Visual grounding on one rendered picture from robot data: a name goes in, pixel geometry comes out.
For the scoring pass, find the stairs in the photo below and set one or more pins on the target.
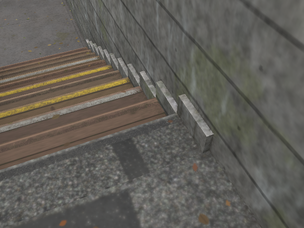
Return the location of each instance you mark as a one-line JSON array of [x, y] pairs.
[[52, 103]]

